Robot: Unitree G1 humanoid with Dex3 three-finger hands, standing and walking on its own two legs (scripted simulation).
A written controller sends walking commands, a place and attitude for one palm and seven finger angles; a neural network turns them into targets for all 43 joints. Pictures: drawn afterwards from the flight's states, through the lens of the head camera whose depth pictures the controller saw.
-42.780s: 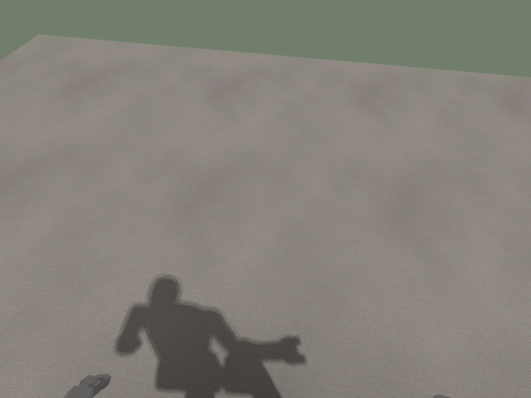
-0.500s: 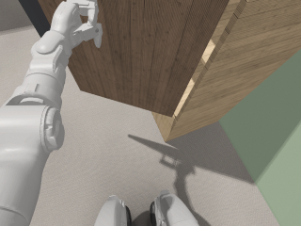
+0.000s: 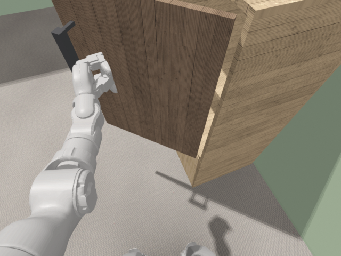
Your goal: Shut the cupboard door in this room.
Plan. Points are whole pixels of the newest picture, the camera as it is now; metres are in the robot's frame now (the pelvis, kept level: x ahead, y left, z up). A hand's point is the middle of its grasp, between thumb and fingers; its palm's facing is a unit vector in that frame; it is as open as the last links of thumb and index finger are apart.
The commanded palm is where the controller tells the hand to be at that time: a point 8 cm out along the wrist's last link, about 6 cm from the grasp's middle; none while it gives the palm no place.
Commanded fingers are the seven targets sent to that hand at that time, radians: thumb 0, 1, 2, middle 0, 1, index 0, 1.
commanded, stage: pull the fist back off the door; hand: left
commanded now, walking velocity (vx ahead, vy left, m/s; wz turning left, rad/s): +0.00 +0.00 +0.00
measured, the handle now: (75, 50) +0.65 +0.20 +0.09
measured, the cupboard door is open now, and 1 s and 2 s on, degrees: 45 45 45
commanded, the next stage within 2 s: draw the hand back to the body in 0.34 s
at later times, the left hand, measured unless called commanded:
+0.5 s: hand (110, 99) +0.46 +0.10 +0.10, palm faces +0.09 -1.00 +0.02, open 3.1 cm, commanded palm +0.41 +0.15 +0.10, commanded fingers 0.00 0.90 0.90 -1.30 -1.50 -1.30 -1.50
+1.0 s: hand (48, 143) +0.32 +0.18 +0.16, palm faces +0.05 -1.00 -0.03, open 3.1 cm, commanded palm +0.28 +0.24 +0.15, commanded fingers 0.00 0.90 0.90 -1.08 -1.26 -1.08 -1.26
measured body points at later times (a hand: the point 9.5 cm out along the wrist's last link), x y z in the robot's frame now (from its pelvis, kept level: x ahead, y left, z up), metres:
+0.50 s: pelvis -0.02 +0.01 +0.00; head +0.05 +0.01 +0.44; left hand +0.45 +0.15 +0.10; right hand +0.06 -0.23 -0.12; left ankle +0.00 +0.11 -0.69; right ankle -0.01 -0.07 -0.69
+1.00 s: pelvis -0.01 +0.03 +0.03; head -0.02 +0.02 +0.48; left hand +0.31 +0.23 +0.16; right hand +0.16 -0.21 -0.05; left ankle -0.01 +0.11 -0.69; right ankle -0.01 -0.07 -0.69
